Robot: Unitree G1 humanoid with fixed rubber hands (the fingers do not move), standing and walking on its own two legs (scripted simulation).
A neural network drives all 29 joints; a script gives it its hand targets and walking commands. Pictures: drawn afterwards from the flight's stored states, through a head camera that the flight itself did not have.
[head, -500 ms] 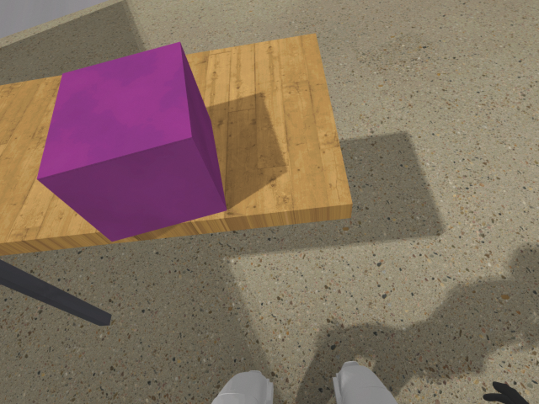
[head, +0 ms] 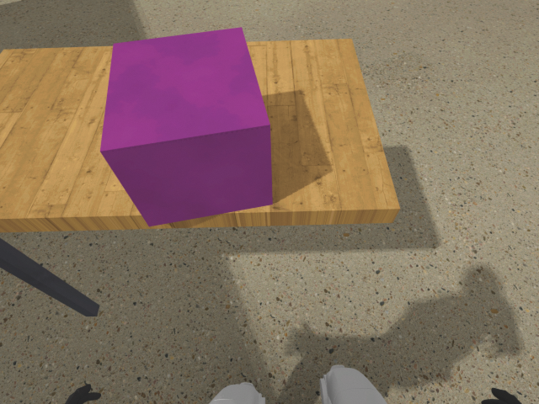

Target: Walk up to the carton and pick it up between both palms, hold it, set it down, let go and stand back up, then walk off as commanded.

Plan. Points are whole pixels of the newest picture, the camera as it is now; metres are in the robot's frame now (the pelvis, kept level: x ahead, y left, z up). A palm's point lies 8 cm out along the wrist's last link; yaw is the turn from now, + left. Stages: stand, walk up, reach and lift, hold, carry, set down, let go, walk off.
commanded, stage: walk up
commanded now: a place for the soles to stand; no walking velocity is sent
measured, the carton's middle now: (195, 126) +0.54 +0.14 +0.07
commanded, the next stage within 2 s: none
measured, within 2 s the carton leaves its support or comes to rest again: neither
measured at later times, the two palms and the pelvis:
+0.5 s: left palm out of the picture +0.08 +0.34 -0.09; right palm out of the picture +0.09 -0.31 -0.08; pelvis +0.00 +0.01 +0.01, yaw +2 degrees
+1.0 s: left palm out of the picture +0.12 +0.34 -0.08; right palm (506, 384) +0.14 -0.31 -0.08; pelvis +0.03 +0.02 +0.01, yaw +2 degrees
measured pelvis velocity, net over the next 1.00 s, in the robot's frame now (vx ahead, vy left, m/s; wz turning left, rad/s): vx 0.03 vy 0.02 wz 0.03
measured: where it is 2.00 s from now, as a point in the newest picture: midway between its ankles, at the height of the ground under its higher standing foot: outside the picture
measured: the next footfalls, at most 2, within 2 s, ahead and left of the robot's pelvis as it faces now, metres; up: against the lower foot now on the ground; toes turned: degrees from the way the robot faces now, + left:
right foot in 0.06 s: +0.08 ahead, -0.13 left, +0.00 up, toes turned +2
left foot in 1.64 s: +0.19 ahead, +0.22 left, +0.00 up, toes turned +1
